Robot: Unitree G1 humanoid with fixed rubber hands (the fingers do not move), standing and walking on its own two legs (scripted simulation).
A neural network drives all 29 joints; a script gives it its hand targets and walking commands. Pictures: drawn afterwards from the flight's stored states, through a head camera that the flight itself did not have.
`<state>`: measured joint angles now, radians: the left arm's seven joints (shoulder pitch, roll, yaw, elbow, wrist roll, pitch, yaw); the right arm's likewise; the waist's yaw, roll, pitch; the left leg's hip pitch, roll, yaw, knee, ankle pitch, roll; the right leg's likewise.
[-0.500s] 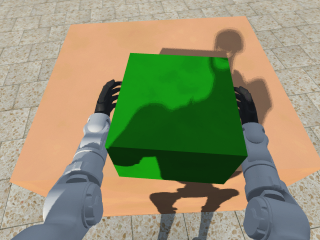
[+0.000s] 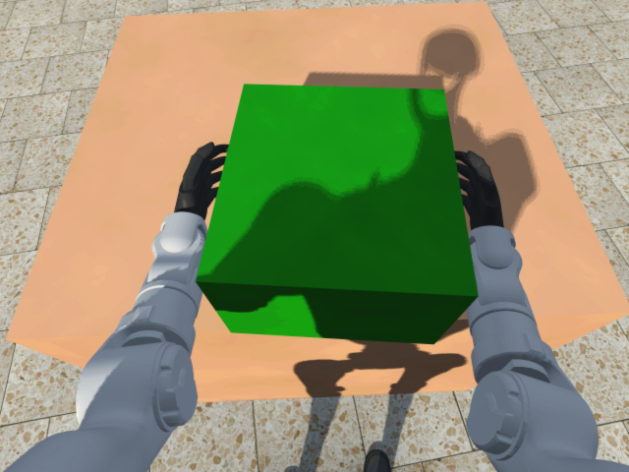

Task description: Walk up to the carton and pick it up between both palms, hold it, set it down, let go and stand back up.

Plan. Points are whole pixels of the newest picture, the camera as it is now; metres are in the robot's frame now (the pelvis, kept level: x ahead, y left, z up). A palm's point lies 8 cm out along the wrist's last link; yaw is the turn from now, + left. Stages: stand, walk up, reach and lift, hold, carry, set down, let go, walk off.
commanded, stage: set down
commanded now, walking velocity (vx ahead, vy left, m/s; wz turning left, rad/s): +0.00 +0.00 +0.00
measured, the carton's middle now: (337, 211) +0.44 -0.03 +0.02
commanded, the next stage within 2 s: let go in 1.14 s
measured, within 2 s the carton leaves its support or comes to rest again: neither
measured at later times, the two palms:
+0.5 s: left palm (195, 207) +0.44 +0.16 +0.04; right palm (479, 221) +0.41 -0.21 +0.03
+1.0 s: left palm (198, 200) +0.46 +0.16 +0.04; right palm (489, 220) +0.41 -0.23 +0.02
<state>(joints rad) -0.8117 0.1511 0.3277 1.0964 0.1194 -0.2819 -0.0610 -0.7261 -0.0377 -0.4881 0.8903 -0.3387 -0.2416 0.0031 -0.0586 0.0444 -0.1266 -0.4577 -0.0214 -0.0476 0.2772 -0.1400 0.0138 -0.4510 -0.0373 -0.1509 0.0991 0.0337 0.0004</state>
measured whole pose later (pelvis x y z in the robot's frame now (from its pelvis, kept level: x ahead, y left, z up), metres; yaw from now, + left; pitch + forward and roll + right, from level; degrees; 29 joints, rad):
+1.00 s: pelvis -0.02 -0.01 -0.02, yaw -3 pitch +30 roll +0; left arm -0.94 0.29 0.12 1.23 -0.19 -0.27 -0.02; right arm -0.86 -0.15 -0.23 1.06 0.00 -0.17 -0.10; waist -0.03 0.03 -0.27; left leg -0.75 -0.01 0.01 0.38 -0.15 0.01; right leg -0.80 -0.03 -0.10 0.27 0.01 -0.02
